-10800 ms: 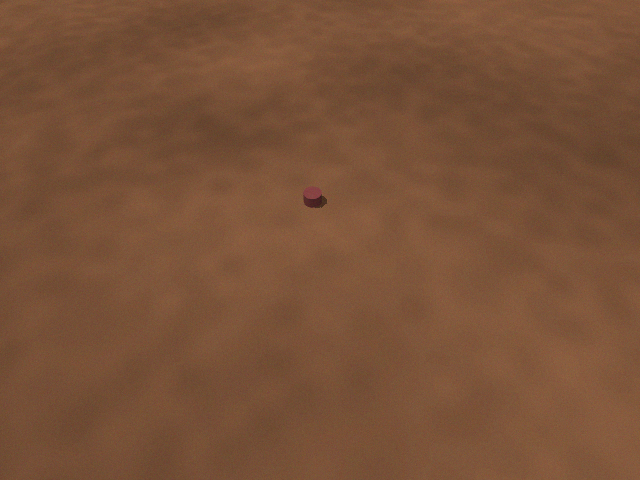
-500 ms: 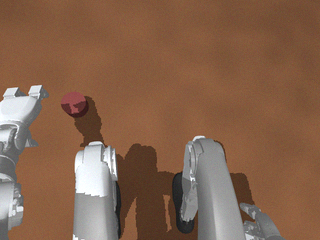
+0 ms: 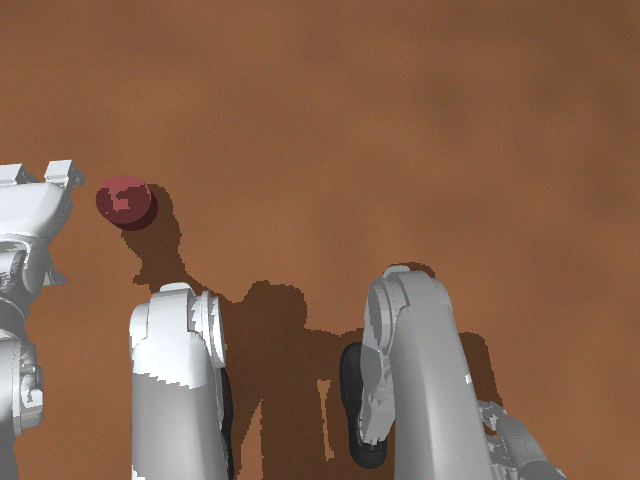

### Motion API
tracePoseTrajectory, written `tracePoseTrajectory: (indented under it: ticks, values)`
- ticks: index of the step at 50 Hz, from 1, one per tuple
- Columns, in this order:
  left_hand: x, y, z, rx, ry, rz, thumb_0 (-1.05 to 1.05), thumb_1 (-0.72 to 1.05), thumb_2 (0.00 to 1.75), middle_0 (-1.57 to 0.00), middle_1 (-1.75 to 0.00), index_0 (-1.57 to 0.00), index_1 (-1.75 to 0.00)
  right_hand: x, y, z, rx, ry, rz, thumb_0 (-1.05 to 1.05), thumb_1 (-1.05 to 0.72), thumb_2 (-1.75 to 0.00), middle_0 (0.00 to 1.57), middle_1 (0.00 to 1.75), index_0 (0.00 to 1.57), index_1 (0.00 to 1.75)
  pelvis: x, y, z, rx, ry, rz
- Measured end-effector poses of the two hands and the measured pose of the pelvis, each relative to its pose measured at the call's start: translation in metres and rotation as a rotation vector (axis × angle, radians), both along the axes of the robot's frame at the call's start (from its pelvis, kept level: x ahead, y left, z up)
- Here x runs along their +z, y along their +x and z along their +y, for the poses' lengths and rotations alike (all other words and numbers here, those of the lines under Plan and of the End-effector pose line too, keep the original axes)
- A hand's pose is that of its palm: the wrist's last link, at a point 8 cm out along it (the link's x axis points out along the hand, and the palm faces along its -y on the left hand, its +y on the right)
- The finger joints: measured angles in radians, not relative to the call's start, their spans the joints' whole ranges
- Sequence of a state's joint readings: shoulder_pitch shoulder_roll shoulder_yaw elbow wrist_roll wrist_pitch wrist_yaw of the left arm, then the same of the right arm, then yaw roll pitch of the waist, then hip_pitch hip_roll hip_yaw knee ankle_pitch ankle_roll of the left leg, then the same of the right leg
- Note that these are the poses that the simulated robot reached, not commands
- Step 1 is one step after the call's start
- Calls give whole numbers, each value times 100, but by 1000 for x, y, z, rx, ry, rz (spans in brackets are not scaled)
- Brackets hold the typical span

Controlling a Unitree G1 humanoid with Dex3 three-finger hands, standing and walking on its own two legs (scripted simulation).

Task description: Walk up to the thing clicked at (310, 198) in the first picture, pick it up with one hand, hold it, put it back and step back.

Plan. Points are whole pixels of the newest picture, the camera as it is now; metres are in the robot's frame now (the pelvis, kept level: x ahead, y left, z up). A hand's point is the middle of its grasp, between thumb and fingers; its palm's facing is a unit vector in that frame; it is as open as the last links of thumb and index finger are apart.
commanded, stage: rise first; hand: left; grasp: from above
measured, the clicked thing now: (128, 203) +0.48 +0.28 -0.30
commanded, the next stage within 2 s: approach in 0.38 s
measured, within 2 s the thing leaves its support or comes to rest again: neither
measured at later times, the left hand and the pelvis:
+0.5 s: hand (62, 234) +0.40 +0.33 -0.19, palm faces -0.47 -0.08 -0.88, open 14.1 cm; pelvis +0.00 +0.00 -0.01, yaw +0 degrees
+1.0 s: hand (135, 156) +0.52 +0.24 -0.18, palm faces -0.38 -0.03 -0.92, open 14.0 cm; pelvis +0.01 +0.00 -0.01, yaw -3 degrees
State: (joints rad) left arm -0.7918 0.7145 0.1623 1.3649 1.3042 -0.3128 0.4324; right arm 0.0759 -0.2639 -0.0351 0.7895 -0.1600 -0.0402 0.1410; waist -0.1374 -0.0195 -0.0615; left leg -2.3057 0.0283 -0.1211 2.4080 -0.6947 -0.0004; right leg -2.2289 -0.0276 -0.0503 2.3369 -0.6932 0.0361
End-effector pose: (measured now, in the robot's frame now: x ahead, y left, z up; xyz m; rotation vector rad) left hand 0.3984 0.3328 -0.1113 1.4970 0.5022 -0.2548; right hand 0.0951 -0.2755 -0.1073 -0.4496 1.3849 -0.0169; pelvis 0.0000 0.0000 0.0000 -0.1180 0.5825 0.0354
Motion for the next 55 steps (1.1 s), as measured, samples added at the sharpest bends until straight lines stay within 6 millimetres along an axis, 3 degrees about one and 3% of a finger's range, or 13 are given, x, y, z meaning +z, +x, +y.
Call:
tracePoseTrajectory:
  ticks: [31,39,47,51,55]
  values:
    - [-24,16,-11,-23,-2,10,0,-53,101,-8,-103,-9,-103,-9,-14,-4,25,-8,50,0,-91,-90,20,30,20,30,-15,3,-1,-7,-3,-6]
    - [-29,56,-44,-94,-9,-41,0,-53,100,-8,-106,-9,-105,-3,-26,-5,26,-32,52,0,-91,-89,20,30,20,30,-20,3,-1,-13,-12,-6]
    - [-16,111,-86,-82,10,-116,0,-53,99,-8,-108,-9,-107,8,-59,-1,-46,-30,79,0,-92,-90,20,30,20,30,-18,5,1,-26,-23,18]
    - [-11,120,-95,-44,27,-78,0,-52,98,-7,-109,-9,-107,12,-78,3,-92,-6,106,0,-92,-89,20,30,20,30,-14,5,1,-32,-22,25]
    - [-13,115,-91,-8,29,-17,0,-52,98,-7,-109,-9,-107,13,-94,9,-126,23,132,0,-91,-89,20,30,20,30,-10,3,0,-35,-21,20]
